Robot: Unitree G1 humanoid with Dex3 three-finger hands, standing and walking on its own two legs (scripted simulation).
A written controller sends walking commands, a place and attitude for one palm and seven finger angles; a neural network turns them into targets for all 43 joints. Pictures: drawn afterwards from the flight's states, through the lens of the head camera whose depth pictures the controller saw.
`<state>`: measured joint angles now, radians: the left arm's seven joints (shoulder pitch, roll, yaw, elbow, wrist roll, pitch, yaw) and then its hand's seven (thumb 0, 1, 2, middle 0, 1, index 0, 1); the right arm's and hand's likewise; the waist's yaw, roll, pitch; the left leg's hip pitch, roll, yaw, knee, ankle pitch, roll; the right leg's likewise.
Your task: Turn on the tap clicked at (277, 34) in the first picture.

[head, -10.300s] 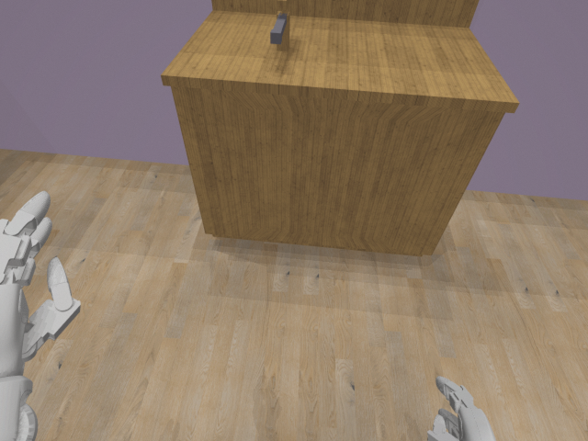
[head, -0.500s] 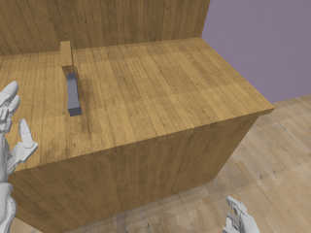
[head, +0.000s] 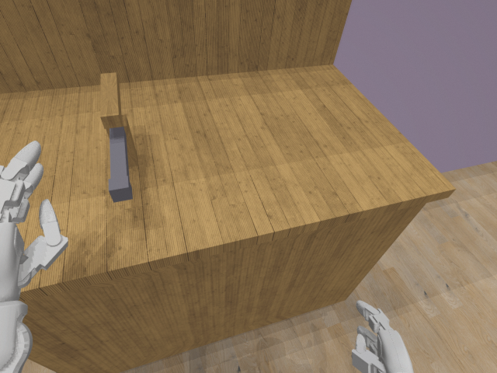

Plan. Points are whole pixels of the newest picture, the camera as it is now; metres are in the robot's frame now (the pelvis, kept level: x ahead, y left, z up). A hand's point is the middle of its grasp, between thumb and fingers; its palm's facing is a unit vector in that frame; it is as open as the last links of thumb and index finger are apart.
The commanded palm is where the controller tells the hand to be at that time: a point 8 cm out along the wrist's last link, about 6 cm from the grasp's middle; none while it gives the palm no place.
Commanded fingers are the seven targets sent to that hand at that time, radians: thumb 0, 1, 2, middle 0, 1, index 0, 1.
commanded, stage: come to a stop and stand still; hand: left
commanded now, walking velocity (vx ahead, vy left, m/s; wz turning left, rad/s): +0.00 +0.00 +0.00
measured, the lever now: (120, 189) +0.34 +0.24 +0.11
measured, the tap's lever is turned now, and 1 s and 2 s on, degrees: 0 0 0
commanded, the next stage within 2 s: look again from close up in 0.58 s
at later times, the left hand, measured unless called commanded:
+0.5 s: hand (77, 238) +0.22 +0.24 +0.16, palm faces +0.41 -0.84 -0.35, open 7.4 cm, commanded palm +0.17 +0.27 +0.17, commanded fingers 0.00 0.90 0.90 -0.20 -0.30 -0.20 -0.30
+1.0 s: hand (68, 242) +0.22 +0.24 +0.16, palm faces +0.42 -0.84 -0.36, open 7.4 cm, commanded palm +0.17 +0.27 +0.17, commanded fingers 0.00 0.90 0.90 -0.20 -0.30 -0.20 -0.30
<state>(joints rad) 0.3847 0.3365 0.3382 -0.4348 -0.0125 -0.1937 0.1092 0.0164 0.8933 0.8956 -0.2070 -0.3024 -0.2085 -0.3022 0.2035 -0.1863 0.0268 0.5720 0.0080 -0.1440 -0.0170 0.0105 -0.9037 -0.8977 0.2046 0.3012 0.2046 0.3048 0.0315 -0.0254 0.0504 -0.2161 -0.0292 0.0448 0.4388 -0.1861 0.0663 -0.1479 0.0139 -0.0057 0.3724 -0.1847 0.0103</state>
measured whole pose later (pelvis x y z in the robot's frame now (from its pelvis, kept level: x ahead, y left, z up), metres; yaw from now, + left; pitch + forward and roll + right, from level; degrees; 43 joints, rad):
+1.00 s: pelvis +0.01 -0.01 +0.00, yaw +1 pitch -2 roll -1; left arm 0.45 0.35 0.34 -0.47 -0.05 -0.16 0.12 0.02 0.89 0.90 -0.21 -0.30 -0.21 -0.30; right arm 0.20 -0.20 0.01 0.58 0.02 -0.09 -0.04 0.01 -0.91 -0.90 0.20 0.30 0.20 0.30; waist 0.02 -0.01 0.05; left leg -0.21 -0.03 0.02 0.43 -0.19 0.06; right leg -0.14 0.02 -0.02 0.37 -0.20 0.00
